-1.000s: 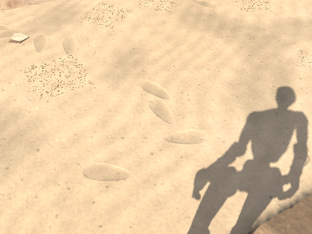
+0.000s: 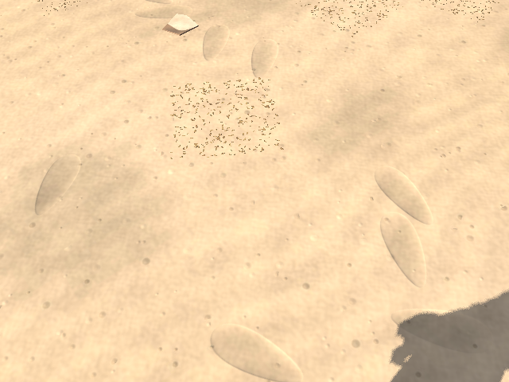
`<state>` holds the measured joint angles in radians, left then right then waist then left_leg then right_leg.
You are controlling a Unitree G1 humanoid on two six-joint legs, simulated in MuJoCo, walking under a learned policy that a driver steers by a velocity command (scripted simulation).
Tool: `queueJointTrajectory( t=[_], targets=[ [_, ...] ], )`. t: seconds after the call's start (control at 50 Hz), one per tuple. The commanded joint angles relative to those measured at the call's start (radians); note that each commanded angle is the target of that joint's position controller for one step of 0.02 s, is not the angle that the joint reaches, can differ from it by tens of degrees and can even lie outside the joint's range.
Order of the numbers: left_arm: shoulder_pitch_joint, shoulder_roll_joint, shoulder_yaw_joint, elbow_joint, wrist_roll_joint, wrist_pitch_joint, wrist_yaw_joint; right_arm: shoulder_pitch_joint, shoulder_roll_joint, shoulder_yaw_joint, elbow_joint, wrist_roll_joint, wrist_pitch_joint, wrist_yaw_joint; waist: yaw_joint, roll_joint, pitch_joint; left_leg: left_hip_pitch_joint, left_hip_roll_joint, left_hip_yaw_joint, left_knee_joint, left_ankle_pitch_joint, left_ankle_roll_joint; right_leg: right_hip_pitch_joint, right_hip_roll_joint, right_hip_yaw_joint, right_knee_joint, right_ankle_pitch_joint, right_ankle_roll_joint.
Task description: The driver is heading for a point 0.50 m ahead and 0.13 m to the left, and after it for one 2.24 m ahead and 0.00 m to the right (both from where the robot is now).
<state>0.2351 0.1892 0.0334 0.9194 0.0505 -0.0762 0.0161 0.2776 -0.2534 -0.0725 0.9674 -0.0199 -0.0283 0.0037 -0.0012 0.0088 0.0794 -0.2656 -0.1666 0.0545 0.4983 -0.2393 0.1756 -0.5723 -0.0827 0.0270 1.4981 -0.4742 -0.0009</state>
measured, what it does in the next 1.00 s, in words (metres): walks ahead, turning left: right foot, then left foot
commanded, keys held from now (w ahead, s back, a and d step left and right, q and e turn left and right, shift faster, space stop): w+q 0.70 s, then w+e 0.30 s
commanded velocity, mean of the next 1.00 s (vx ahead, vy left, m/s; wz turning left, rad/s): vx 0.50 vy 0.00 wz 0.43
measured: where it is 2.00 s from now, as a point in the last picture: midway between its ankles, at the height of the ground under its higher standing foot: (191, 204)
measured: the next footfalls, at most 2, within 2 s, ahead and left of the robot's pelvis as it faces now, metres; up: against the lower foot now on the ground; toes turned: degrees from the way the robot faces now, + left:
right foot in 0.30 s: +0.37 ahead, -0.12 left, +0.00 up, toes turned +12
left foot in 0.82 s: +0.51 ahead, +0.20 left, +0.00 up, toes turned +31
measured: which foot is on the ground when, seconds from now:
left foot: down 0.00-0.32, up 0.34-0.80, down 0.82-1.00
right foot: up 0.00-0.28, down 0.30-0.82, up 0.84-1.00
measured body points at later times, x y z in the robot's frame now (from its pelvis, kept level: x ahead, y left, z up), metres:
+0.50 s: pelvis +0.28 -0.04 +0.01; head +0.31 -0.04 +0.46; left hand +0.31 +0.25 -0.10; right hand +0.43 -0.29 -0.12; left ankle +0.21 +0.06 -0.64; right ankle +0.33 -0.13 -0.73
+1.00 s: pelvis +0.49 +0.12 +0.02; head +0.51 +0.15 +0.47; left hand +0.40 +0.36 -0.14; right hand +0.69 -0.07 -0.10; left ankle +0.47 +0.18 -0.73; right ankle +0.51 -0.05 -0.64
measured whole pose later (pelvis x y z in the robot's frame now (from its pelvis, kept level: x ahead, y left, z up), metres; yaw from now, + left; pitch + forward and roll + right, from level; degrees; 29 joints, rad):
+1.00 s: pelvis +0.49 +0.12 +0.02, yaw +24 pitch +1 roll -1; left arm 0.34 0.24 0.05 0.91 0.02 -0.03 -0.03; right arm 0.22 -0.21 -0.03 0.84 -0.03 -0.07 0.01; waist 0.03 -0.03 0.04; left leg -0.21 -0.01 0.12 0.40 -0.21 0.07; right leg -0.46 -0.07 0.00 1.11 -0.31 -0.05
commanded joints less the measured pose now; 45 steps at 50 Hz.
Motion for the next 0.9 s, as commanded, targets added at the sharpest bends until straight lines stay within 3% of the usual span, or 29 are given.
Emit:
queueJointTrajectory(
  t=[0.02,0.04,0.08,0.14,0.2,0.24,0.28,0.3,0.32,0.34,0.36,0.38,0.4,0.44,0.5,0.54,0.66,0.74,0.78,0.8,0.82,0.84,0.86,0.88,0.9],
  targets=[
    [0.034,0.065,0.005,-0.091,0.018,0.031,-0.016,0.031,-0.129,-0.016,-0.063,0.012,-0.053,-0.004,0.054,-0.106,-0.035,-0.011,0.350,-0.387,-0.244,0.439,0.165,-0.145,-0.055,0.000,-0.137,0.152,0.024],
    [-0.038,0.075,0.002,-0.132,0.010,0.032,-0.021,0.025,-0.146,-0.018,-0.062,0.023,-0.057,-0.005,0.054,-0.065,-0.004,-0.103,0.281,-0.315,-0.288,0.444,0.127,-0.077,-0.053,-0.025,-0.338,0.256,0.041],
    [-0.098,0.082,0.002,-0.146,0.010,0.024,-0.029,0.047,-0.125,-0.013,-0.059,0.024,-0.053,-0.003,0.024,0.013,-0.012,-0.114,0.205,-0.242,-0.260,0.550,0.067,0.033,-0.022,-0.056,-0.555,0.430,0.046],
    [-0.203,0.070,-0.008,-0.181,-0.020,0.022,-0.032,0.147,-0.108,-0.012,-0.053,0.031,-0.041,-0.004,-0.051,0.063,-0.056,0.049,0.208,-0.261,-0.198,0.615,0.006,0.031,0.032,-0.067,-0.760,0.577,0.035],
    [-0.331,0.085,-0.012,-0.230,-0.026,0.020,-0.029,0.218,-0.116,-0.015,-0.059,0.011,-0.026,-0.012,-0.105,0.064,-0.040,0.198,0.254,-0.350,-0.158,0.581,0.015,-0.032,0.058,-0.050,-0.859,0.519,0.031],
    [-0.324,0.115,-0.005,-0.243,-0.023,0.009,-0.030,0.210,-0.138,-0.022,-0.069,-0.003,-0.024,-0.018,-0.081,0.072,-0.029,0.242,0.280,-0.402,-0.116,0.583,0.021,0.010,0.069,-0.022,-0.923,0.442,0.006],
    [-0.175,0.153,0.011,-0.206,-0.026,-0.007,-0.021,0.144,-0.169,-0.030,-0.097,-0.004,-0.033,-0.016,-0.002,0.074,-0.086,0.206,0.261,-0.410,0.001,0.683,0.002,0.237,0.112,-0.023,-0.993,0.328,-0.029],
    [-0.028,0.185,0.024,-0.172,-0.019,-0.024,-0.012,0.113,-0.168,-0.030,-0.108,0.005,-0.044,-0.005,0.078,0.026,-0.166,0.137,0.203,-0.364,0.179,0.652,-0.017,0.451,0.079,0.002,-1.046,0.345,-0.060],
    [0.147,0.267,0.043,-0.166,0.004,-0.032,0.006,0.107,-0.103,-0.013,-0.152,0.019,-0.057,0.002,0.141,-0.075,-0.334,-0.001,0.146,-0.292,0.454,0.378,-0.038,0.709,-0.162,0.235,-1.046,0.217,-0.113],
    [0.138,0.340,0.067,-0.164,0.011,-0.014,0.005,0.232,-0.046,-0.006,-0.176,0.055,-0.049,0.000,0.065,-0.329,-0.448,-0.303,-0.005,-0.182,0.705,-0.338,-0.069,0.907,-0.393,0.686,-1.165,0.109,-0.246],
    [0.080,0.244,0.056,-0.175,-0.006,0.005,-0.001,0.186,-0.138,-0.016,-0.149,0.011,-0.029,-0.008,0.053,-0.147,-0.318,-0.425,0.097,-0.174,0.792,-0.288,-0.065,0.806,-0.350,0.697,-1.189,-0.098,-0.230],
    [0.020,0.165,0.037,-0.182,-0.014,0.011,-0.003,0.109,-0.129,-0.018,-0.159,-0.003,-0.023,0.001,0.050,-0.055,-0.170,-0.435,0.131,-0.159,0.781,-0.187,-0.075,0.660,-0.300,0.535,-1.217,-0.083,-0.200],
    [-0.023,0.133,0.028,-0.178,-0.012,0.010,-0.007,0.085,-0.101,-0.013,-0.167,-0.006,-0.019,0.011,0.023,-0.021,-0.101,-0.403,0.163,-0.148,0.738,-0.125,-0.084,0.547,-0.254,0.411,-1.252,0.054,-0.176],
    [-0.016,0.119,0.025,-0.150,-0.017,-0.002,-0.007,0.094,-0.074,-0.010,-0.167,-0.024,0.005,0.029,-0.008,-0.100,-0.060,-0.341,0.205,-0.130,0.694,-0.093,-0.104,0.430,-0.188,0.225,-1.291,0.232,-0.141],
    [0.023,0.136,0.035,-0.121,-0.034,-0.030,-0.020,0.045,-0.063,-0.007,-0.201,-0.020,0.026,0.047,-0.020,-0.113,-0.067,-0.358,0.225,-0.121,0.673,-0.022,-0.119,0.407,-0.188,0.104,-1.328,0.397,-0.156],
    [0.044,0.147,0.040,-0.110,-0.032,-0.036,-0.020,-0.022,-0.064,-0.004,-0.227,-0.020,0.028,0.053,-0.013,-0.098,-0.058,-0.413,0.239,-0.116,0.629,0.038,-0.132,0.424,-0.192,0.037,-1.350,0.432,-0.166],
    [0.098,0.180,0.049,-0.083,-0.032,-0.031,-0.019,-0.223,-0.035,0.019,-0.295,-0.012,0.018,0.073,0.025,-0.101,-0.027,-0.373,0.244,-0.035,0.310,0.223,-0.131,0.462,-0.165,-0.148,-1.343,0.508,-0.132],
    [0.187,0.205,0.052,-0.044,-0.027,-0.014,-0.016,-0.309,-0.037,0.024,-0.328,-0.026,0.016,0.076,0.058,-0.105,0.003,-0.293,0.208,0.019,0.150,0.091,-0.095,0.533,-0.202,-0.170,-1.313,0.575,-0.126],
    [0.212,0.222,0.051,-0.017,-0.025,0.001,-0.017,-0.260,-0.044,0.021,-0.309,-0.034,0.007,0.063,0.032,-0.114,-0.016,-0.191,0.159,0.043,0.082,-0.014,-0.061,0.578,-0.211,-0.176,-1.213,0.815,-0.128],
    [0.211,0.229,0.049,-0.008,-0.028,0.009,-0.018,-0.153,-0.055,0.013,-0.273,-0.038,-0.006,0.055,-0.025,-0.099,-0.071,-0.056,0.126,0.054,0.015,0.000,-0.042,0.580,-0.193,-0.195,-1.070,0.957,-0.122],
    [0.212,0.211,0.039,-0.005,-0.035,0.012,-0.020,0.023,-0.083,0.000,-0.207,-0.052,-0.022,0.044,-0.099,-0.054,-0.180,0.192,0.123,0.048,-0.029,0.058,-0.021,0.492,-0.147,-0.222,-0.861,0.916,-0.104],
    [0.225,0.131,0.013,-0.054,-0.057,0.008,-0.031,0.173,-0.179,-0.023,-0.184,-0.077,-0.032,0.025,-0.148,0.093,-0.341,0.519,0.399,-0.270,-0.059,-0.080,0.045,0.213,-0.078,-0.225,-0.535,0.532,-0.070],
    [0.259,0.095,0.011,-0.085,-0.062,0.009,-0.037,0.203,-0.274,-0.044,-0.183,-0.044,-0.026,0.009,-0.122,0.256,-0.442,0.639,0.646,-0.673,-0.182,0.047,0.126,-0.039,0.079,-0.145,-0.253,-0.111,-0.042],
    [0.138,0.187,0.040,-0.084,-0.051,0.018,-0.024,0.167,-0.240,-0.039,-0.179,-0.019,-0.026,-0.002,-0.139,0.087,-0.335,0.540,0.586,-0.555,-0.170,0.158,0.089,-0.104,0.052,0.011,-0.199,-0.025,-0.061],
    [0.112,0.158,0.035,-0.090,-0.060,0.012,-0.028,0.097,-0.179,-0.019,-0.168,-0.015,-0.033,-0.005,-0.089,0.082,-0.203,0.403,0.536,-0.378,-0.181,0.266,0.048,-0.100,0.015,0.025,-0.247,0.060,-0.069]
  ],
)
